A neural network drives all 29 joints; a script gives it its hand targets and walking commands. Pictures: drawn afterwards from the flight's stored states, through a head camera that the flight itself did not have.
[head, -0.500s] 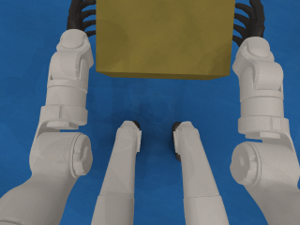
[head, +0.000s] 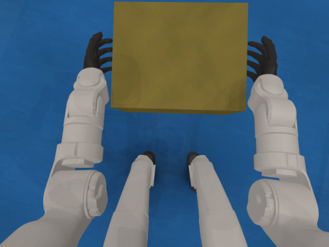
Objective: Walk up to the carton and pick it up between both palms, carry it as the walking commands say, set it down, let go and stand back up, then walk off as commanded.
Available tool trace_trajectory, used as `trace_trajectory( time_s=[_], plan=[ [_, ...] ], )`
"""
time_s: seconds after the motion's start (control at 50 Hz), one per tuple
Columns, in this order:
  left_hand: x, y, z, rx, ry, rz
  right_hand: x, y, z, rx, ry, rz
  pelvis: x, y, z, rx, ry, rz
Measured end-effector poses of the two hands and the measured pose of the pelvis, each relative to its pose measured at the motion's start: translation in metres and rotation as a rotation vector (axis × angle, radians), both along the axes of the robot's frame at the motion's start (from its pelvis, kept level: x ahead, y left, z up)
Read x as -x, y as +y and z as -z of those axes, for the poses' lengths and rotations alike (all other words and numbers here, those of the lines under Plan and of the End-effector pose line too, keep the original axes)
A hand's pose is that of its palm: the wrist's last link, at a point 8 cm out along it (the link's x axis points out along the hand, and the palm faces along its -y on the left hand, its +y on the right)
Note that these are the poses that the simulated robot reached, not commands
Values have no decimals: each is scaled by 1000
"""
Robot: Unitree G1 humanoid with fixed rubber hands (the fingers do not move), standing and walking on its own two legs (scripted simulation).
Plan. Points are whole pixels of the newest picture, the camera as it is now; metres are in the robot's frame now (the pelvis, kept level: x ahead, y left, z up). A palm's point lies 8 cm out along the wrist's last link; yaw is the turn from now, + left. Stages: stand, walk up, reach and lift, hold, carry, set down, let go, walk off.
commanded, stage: reach and lift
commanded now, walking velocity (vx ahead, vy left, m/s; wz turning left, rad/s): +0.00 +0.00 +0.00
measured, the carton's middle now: (177, 66) +0.50 -0.02 -0.12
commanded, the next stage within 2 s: hold in 1.92 s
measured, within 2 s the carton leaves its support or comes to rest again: neither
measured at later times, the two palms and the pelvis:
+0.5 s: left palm (63, 51) +0.45 +0.17 +0.07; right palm (307, 53) +0.43 -0.20 +0.08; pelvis +0.09 +0.00 +0.05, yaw -1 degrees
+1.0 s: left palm (47, 50) +0.43 +0.16 +0.11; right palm (325, 59) +0.41 -0.20 +0.11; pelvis +0.14 -0.01 +0.09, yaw +0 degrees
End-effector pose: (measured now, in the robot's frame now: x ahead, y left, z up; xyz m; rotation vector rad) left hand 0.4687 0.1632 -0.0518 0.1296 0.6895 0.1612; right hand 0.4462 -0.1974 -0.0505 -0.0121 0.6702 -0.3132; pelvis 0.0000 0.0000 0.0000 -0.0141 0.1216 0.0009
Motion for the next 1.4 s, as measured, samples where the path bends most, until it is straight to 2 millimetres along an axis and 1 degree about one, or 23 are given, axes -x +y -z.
trace_trajectory(
  time_s=[0.1, 0.18, 0.28, 0.4, 0.46, 0.52, 0.6, 0.72, 0.84, 0.92, 1.04, 1.16, 1.28, 1.4],
  plan=[
    [6, -1, -18, -1, 5, -1, 6, -1, -17, -7, 5, 4, -5, 0, -10, -2, 2, -1],
    [12, -2, -35, 4, 21, -4, 13, -2, -34, -16, 20, 12, -15, 0, -18, -4, 46, 1],
    [18, -1, -66, 25, 45, -16, 20, -1, -66, -26, 42, 26, -38, -2, -27, -9, 134, 15],
    [17, 1, -103, 30, 27, -21, 15, 2, -108, -22, 24, 19, -65, -3, -40, -5, 105, 24],
    [17, 3, -116, 39, 19, -19, 12, 2, -123, -15, 17, 11, -79, -4, -48, -2, 81, 21],
    [19, 4, -125, 56, 17, 1, 12, 1, -133, -10, 15, 0, -92, -5, -56, -1, 54, 16],
    [23, 4, -133, 79, 17, 40, 14, -3, -140, -6, 17, -19, -108, -6, -67, -3, 14, 8],
    [31, -2, -140, 82, 27, 47, 24, -10, -143, -8, 28, -34, -127, -8, -78, -10, -39, 1],
    [35, -5, -149, 39, 23, -9, 31, -7, -145, -25, 26, -14, -137, -11, -83, -13, -73, 5],
    [35, -2, -156, 28, 12, -37, 32, -3, -150, -34, 16, -4, -140, -13, -84, -12, -89, 5],
    [40, 1, -168, 28, -6, -36, 36, 1, -163, -31, -1, -6, -142, -13, -86, -12, -123, -4],
    [45, 1, -173, 39, -12, -50, 37, 0, -171, -26, -7, -16, -138, -10, -86, -13, -151, -4],
    [50, 2, -177, 40, -16, -65, 36, 1, -176, -12, -10, -41, -132, -8, -86, -13, -163, 5],
    [54, 4, -177, 36, -10, -79, 34, 4, -177, -10, -2, -58, -126, -7, -85, -13, -166, 7]
  ],
)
